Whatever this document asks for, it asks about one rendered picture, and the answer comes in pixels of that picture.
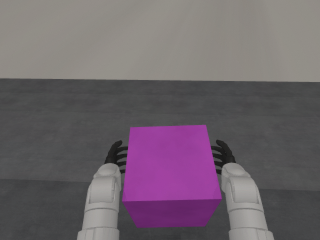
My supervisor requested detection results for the right robot hand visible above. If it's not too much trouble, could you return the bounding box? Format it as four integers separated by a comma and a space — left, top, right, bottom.
210, 139, 236, 175

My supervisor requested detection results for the left robot hand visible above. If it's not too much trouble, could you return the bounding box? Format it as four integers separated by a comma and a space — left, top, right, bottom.
104, 140, 128, 174

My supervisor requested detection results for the robot right forearm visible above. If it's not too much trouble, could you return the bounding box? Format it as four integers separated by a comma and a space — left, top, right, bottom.
221, 162, 274, 240

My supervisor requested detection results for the carton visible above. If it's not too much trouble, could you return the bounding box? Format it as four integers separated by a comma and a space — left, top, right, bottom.
122, 125, 222, 228

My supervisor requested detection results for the robot left forearm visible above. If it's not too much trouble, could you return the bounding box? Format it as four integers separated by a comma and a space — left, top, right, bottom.
77, 163, 122, 240

